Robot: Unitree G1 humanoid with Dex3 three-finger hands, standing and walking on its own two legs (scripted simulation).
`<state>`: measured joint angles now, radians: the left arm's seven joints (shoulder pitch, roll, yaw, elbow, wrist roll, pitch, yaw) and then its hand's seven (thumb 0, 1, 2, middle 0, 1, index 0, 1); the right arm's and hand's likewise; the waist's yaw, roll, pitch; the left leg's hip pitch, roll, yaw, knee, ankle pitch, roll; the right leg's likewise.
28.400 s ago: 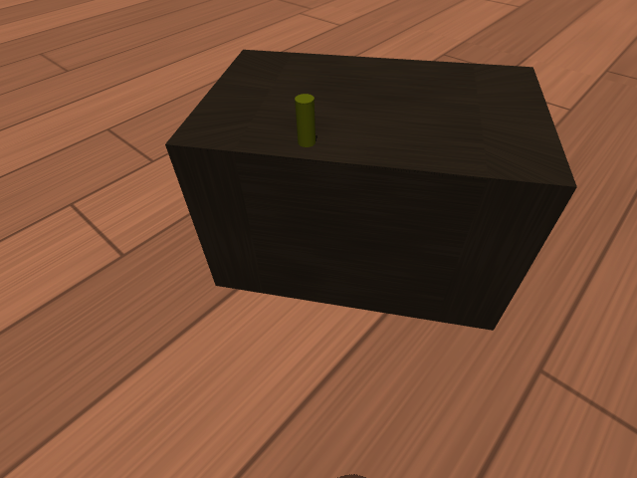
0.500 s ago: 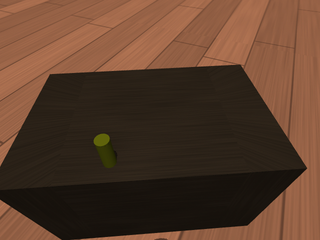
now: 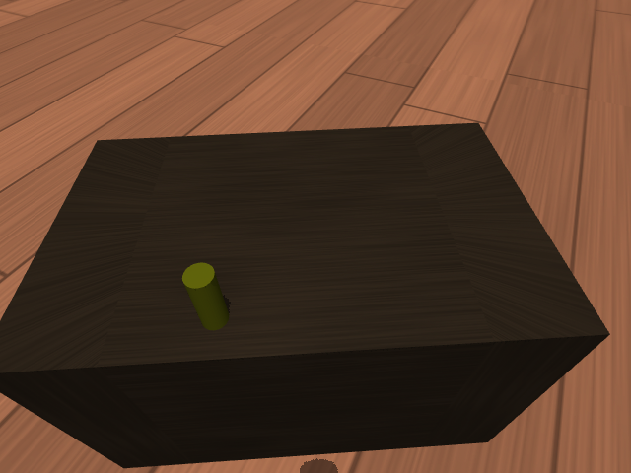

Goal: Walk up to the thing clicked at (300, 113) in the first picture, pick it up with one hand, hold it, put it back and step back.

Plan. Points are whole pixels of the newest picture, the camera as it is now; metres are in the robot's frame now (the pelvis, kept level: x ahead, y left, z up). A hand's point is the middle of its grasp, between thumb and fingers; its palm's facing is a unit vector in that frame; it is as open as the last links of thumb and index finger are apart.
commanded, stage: stand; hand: left
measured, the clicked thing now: (207, 298) +0.42 +0.20 -0.07
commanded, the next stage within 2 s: step back in 0.32 s
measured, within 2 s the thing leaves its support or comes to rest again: neither
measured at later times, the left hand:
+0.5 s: hand out of the picture +0.06 +0.26 -0.17, palm faces -0.01 -0.92 -0.39, open 7.4 cm
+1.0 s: hand out of the picture +0.00 +0.28 -0.18, palm faces +0.01 -0.94 -0.34, open 7.4 cm
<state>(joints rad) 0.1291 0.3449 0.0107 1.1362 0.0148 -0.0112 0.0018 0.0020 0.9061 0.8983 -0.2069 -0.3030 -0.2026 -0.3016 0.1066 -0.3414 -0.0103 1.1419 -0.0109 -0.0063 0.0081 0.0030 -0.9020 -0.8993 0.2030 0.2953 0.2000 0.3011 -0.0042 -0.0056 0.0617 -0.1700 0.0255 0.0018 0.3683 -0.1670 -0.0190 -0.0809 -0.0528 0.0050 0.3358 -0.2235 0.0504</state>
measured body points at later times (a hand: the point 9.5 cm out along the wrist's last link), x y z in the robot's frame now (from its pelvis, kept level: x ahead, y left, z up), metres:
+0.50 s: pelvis -0.03 -0.01 -0.01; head +0.03 -0.01 +0.43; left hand +0.06 +0.31 -0.14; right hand +0.07 -0.32 -0.14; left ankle +0.02 +0.13 -0.75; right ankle -0.02 -0.15 -0.74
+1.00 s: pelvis -0.12 +0.01 -0.01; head -0.04 +0.05 +0.43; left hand +0.00 +0.32 -0.15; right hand -0.04 -0.29 -0.12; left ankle -0.13 +0.11 -0.75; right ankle -0.14 -0.13 -0.66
